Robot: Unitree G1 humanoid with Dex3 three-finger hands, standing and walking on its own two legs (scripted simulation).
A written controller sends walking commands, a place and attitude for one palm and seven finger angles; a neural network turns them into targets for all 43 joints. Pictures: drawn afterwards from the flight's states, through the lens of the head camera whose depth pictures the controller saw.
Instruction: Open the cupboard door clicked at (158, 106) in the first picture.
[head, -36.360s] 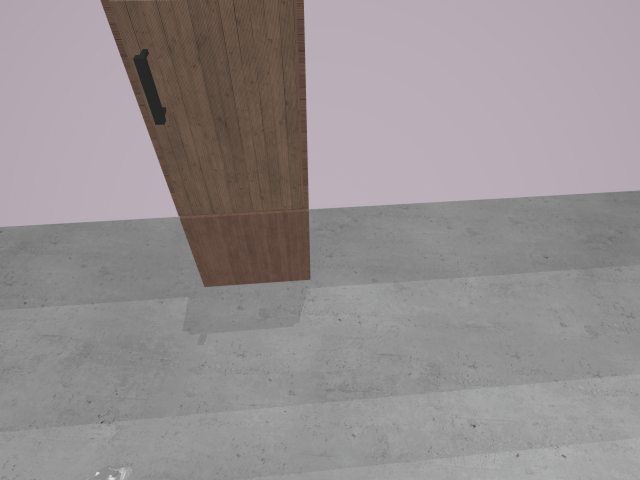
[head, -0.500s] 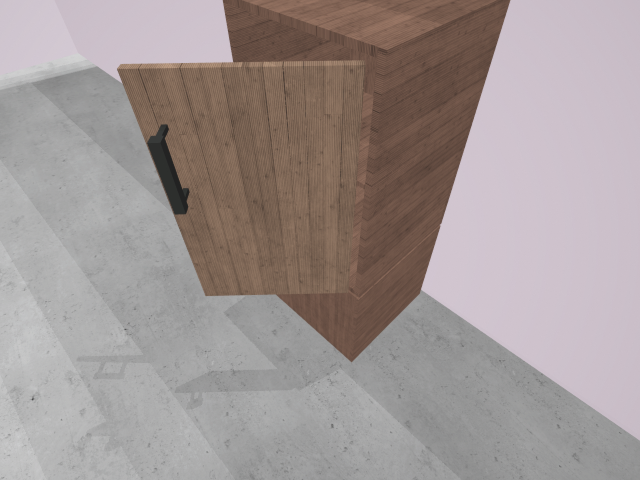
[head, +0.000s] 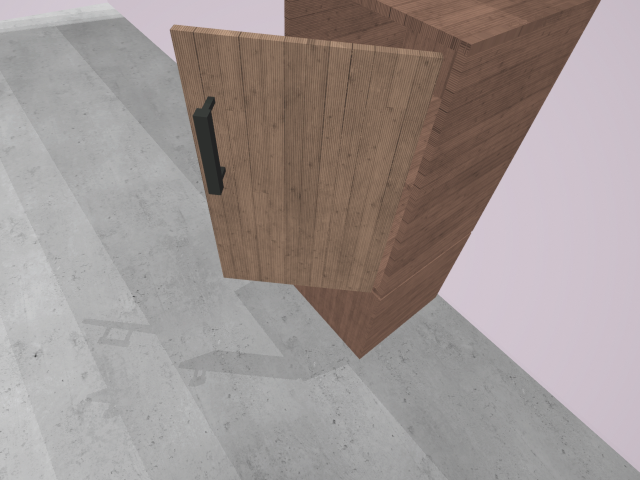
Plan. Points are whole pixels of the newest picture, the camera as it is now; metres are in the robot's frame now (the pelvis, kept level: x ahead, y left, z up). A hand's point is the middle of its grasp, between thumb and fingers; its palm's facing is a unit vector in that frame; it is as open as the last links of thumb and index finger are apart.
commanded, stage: come to a stop and stand still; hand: left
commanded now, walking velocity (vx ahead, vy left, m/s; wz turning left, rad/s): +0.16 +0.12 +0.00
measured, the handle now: (213, 147) +0.57 +0.24 +0.07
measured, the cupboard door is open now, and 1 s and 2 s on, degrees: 46 46 46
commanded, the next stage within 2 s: look again from close up in 2.00 s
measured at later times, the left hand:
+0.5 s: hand (204, 456) +0.17 +0.17 -0.15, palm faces +0.00 -0.97 -0.23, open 7.4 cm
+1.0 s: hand out of the picture +0.01 +0.19 -0.16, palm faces +0.11 -0.96 -0.24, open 7.4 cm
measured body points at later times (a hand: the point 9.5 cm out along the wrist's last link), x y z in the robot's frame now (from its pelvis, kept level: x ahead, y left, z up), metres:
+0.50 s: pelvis +0.06 +0.00 +0.01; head +0.11 -0.02 +0.45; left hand +0.17 +0.22 -0.13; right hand +0.05 -0.21 -0.16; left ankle -0.01 +0.08 -0.72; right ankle +0.09 -0.09 -0.72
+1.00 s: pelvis +0.01 -0.01 +0.01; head +0.02 -0.01 +0.46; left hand +0.01 +0.24 -0.14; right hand +0.09 -0.24 -0.14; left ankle -0.03 +0.12 -0.73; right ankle +0.09 -0.09 -0.73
